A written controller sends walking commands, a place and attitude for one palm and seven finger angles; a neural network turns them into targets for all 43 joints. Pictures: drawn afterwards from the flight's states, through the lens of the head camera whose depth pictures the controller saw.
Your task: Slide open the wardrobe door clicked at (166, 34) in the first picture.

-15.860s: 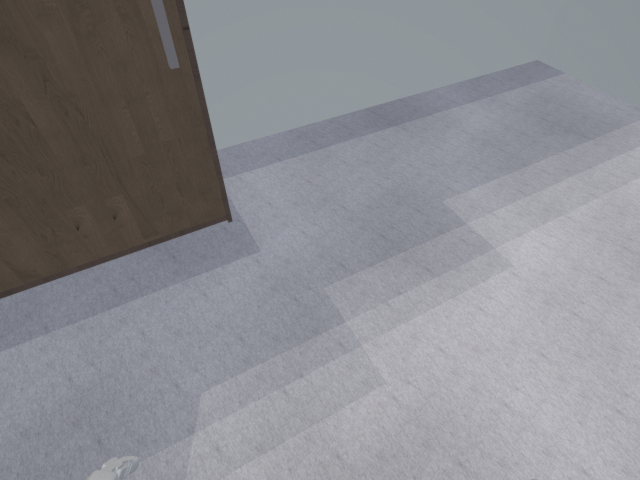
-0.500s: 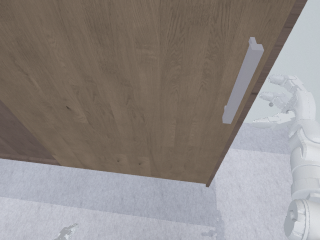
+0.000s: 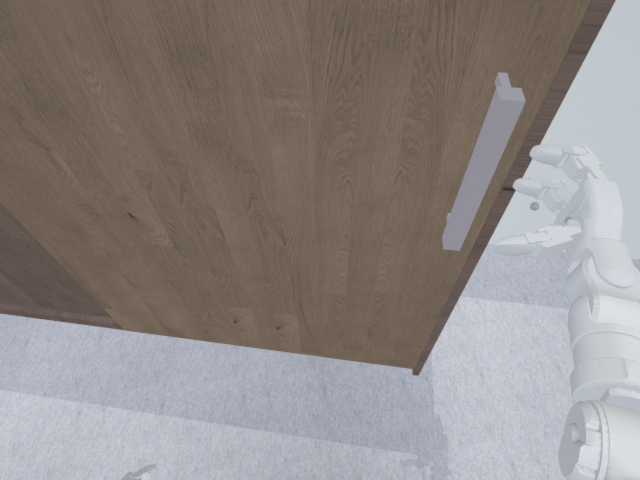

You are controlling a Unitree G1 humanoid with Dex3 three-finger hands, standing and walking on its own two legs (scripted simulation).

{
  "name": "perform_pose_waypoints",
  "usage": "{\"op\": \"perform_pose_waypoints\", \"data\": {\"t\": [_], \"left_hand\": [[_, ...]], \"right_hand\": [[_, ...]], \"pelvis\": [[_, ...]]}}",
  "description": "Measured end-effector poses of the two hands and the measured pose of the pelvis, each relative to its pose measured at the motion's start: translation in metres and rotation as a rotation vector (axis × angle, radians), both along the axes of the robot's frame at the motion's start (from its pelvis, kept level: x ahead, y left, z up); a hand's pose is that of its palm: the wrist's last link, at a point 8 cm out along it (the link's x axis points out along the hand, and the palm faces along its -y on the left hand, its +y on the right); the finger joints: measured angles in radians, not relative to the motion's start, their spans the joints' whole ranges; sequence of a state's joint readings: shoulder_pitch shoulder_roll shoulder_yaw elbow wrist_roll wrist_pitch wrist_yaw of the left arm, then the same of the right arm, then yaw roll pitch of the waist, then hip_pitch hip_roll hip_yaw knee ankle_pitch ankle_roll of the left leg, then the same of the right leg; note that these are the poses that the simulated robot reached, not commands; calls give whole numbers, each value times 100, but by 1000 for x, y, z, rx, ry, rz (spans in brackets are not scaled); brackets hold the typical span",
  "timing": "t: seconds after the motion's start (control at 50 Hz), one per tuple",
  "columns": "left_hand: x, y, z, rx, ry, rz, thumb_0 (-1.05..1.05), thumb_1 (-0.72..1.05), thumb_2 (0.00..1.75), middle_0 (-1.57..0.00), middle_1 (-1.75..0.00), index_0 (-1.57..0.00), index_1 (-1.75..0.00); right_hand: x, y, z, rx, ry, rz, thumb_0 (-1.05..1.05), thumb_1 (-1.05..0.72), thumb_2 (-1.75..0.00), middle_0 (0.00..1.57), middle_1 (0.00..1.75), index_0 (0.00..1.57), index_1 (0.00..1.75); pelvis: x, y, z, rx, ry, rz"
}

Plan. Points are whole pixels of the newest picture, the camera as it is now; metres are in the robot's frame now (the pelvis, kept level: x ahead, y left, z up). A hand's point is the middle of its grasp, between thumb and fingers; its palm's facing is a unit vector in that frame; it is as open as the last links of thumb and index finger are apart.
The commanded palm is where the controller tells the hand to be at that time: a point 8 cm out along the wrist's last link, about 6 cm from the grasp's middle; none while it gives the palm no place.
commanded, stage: move the hooked fingers beside the handle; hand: right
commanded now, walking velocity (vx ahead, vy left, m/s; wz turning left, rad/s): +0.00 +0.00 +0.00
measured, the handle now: (473, 172) +0.50 -0.14 +0.11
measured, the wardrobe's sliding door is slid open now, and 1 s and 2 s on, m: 0.00 0.00 0.00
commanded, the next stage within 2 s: feel for the door with the fingertips in 0.44 s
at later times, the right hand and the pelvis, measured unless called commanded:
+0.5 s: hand (521, 208) +0.43 -0.19 +0.12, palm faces +0.06 +1.00 +0.00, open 14.0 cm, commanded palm +0.41 -0.24 +0.12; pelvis -0.01 +0.01 +0.00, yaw -1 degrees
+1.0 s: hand (481, 201) +0.44 -0.14 +0.12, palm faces +0.06 +1.00 +0.01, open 14.0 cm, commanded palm +0.42 -0.20 +0.12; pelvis -0.01 +0.02 +0.00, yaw +0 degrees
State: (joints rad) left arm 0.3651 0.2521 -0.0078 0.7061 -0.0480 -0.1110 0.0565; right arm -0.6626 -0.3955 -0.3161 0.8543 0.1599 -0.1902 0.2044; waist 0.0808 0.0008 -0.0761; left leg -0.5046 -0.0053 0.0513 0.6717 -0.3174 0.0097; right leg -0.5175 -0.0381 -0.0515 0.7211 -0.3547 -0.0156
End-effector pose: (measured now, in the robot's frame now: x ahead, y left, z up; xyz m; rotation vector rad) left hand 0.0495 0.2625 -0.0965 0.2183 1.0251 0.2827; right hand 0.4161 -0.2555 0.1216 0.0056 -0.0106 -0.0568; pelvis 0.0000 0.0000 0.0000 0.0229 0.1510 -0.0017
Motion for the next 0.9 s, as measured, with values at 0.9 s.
{"op": "perform_pose_waypoints", "data": {"t": [0.9], "left_hand": [[-7, 14, -7, -31, 0, 4, 1, 90, 90, -20, -30, -20, -30]], "right_hand": [[3, 59, 0, 5, 33, 22, -2, 50, -30, 30, 120, 30, 120]], "pelvis": [[-4, 16, 1, -13, -13, -3]]}}
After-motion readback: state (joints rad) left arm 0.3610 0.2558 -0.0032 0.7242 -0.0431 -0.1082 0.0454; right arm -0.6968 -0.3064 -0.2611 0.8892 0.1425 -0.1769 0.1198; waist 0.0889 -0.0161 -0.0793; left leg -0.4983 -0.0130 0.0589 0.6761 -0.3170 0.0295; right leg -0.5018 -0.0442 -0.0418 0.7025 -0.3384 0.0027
